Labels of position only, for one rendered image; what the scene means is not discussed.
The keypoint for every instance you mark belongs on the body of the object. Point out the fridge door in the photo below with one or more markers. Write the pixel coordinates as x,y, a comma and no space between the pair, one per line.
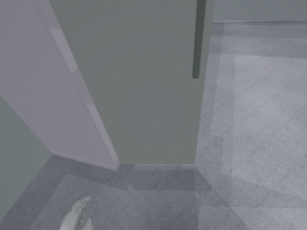
136,58

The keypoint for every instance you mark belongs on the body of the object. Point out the handle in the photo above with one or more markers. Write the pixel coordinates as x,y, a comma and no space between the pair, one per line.
200,15

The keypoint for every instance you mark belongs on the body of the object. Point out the left robot hand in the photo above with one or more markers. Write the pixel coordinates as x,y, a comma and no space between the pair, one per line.
74,220

